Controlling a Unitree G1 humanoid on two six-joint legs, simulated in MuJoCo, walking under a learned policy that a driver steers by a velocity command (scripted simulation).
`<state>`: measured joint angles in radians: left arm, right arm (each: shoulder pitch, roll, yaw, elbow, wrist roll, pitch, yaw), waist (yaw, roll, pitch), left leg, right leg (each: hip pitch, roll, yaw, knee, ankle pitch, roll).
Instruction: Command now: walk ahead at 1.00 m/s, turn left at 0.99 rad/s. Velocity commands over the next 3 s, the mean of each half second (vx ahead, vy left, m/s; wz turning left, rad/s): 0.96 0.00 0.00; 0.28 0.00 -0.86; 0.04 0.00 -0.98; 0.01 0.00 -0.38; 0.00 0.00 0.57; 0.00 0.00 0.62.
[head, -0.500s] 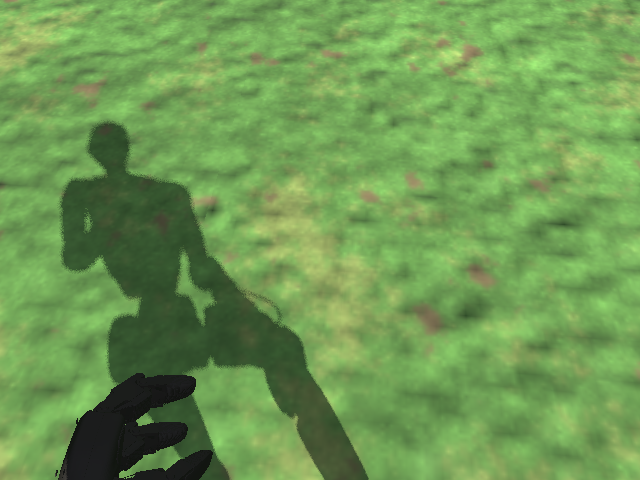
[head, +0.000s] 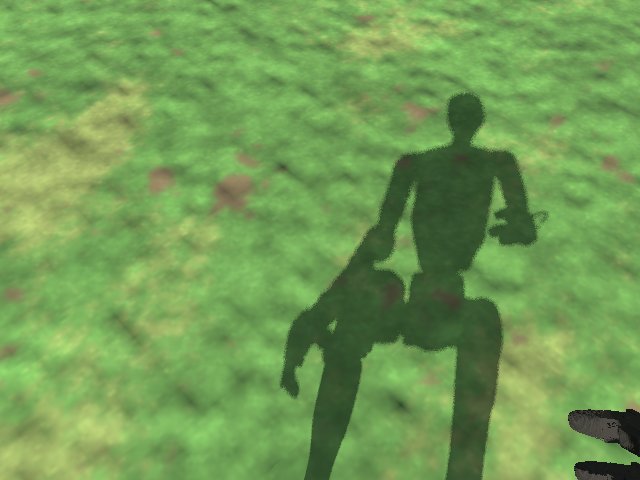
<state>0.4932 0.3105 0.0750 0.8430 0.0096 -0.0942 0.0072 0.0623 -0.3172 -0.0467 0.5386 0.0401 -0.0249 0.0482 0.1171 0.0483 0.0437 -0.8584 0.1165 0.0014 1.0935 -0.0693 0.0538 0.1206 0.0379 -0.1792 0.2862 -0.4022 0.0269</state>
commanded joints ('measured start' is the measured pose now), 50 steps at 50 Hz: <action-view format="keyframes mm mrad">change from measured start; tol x64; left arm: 1 -107 141 11 -75 2 -22 9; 50 -317 143 48 -324 -33 143 38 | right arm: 1 -134 -1 13 -93 0 -26 29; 50 -23 -84 -27 37 -43 -41 -67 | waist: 1 -46 -48 132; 50 -95 -235 -158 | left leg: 1 81 -33 83 -221 109 35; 8 1422 142 -474 -513 -23 288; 28 812 50 207 -420 1034 -81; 32 189 -240 -190 644 -538 -113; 50 478 -205 -198 -567 -100 -133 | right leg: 1 -129 -238 26 -135 703 -56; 6 -146 -323 29 375 1606 -109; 9 -813 -33 349 1295 -75 -120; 27 -501 52 -7 360 617 -79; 31 233 -261 723 342 1195 -434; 34 -79 -255 896 18 351 -419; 50 -365 -20 758 166 339 -165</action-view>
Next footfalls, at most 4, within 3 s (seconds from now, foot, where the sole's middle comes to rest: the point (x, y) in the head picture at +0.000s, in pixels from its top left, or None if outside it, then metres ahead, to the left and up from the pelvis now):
0.14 left None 0.32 0.09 -0.76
0.58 right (390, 355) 0.76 -0.06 -0.76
1.06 left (338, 290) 0.92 0.08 -0.76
1.50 right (384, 390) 0.67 -0.05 -0.76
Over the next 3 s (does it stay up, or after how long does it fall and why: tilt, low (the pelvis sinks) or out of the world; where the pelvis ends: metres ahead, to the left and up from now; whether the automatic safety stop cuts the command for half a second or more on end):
stays up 0.81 0.06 0.02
